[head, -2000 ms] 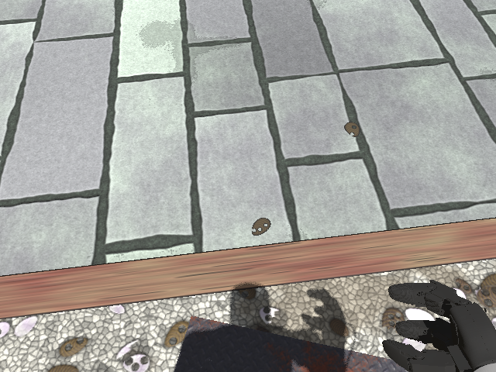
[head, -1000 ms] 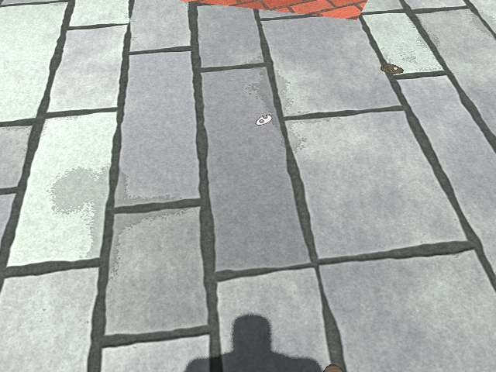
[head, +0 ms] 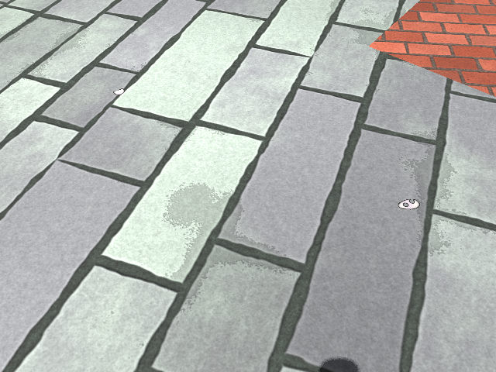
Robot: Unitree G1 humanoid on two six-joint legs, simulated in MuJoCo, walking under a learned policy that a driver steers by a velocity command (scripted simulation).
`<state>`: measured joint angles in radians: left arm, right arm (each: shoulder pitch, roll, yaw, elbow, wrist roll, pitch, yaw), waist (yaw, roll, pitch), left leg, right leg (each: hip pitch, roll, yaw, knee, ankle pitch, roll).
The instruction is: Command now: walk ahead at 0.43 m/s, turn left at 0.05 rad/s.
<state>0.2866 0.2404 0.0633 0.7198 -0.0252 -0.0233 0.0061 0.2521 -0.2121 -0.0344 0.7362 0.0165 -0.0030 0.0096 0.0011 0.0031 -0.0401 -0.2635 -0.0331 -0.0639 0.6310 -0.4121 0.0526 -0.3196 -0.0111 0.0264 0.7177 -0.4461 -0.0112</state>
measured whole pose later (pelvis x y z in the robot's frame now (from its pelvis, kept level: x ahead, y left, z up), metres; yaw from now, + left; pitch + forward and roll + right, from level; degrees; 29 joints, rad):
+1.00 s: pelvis +0.72 -0.06 -0.01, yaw -2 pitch +2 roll +0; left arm -0.06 0.25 -0.01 0.70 0.03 -0.07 -0.06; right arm 0.53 -0.25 -0.03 0.99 -0.02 -0.11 0.00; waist -0.08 0.01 0.04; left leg 0.33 -0.05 0.07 0.03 -0.38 0.05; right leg -0.68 -0.03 -0.11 0.55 0.06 -0.13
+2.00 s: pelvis +1.60 -0.35 -0.02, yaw -54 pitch -1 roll +0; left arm 0.19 0.33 0.05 0.75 0.02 0.01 -0.02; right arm 0.32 -0.24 -0.01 0.79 -0.04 -0.08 0.00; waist -0.03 -0.02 0.07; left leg -0.24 0.06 0.00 1.42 -0.36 -0.04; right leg -0.42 0.19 -0.09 0.71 -0.29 -0.22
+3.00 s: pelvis +2.30 -0.99 +0.01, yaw -16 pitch +2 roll -3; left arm 0.39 0.34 0.06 0.81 0.03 -0.10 0.01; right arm 0.13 -0.39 -0.07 0.67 -0.03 0.01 0.06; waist 0.04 0.07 0.00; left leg -0.69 0.04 0.01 1.25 -0.25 0.08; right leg -0.10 -0.02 -0.14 0.37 -0.30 0.03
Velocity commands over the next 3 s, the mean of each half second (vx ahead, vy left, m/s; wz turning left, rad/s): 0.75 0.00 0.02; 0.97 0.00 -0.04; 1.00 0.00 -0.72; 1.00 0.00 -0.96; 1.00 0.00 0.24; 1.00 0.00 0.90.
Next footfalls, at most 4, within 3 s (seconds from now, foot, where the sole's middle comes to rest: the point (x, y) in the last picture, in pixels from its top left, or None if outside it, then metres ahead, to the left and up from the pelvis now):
0.56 left None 0.51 0.03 -0.76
1.04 right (303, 244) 0.97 -0.15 -0.76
1.46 left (266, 150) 1.43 -0.04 -0.76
1.92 right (354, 114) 1.66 -0.42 -0.76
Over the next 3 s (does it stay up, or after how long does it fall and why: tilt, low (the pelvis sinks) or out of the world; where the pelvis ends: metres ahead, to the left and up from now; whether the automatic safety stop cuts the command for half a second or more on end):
stays up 2.30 -0.99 0.01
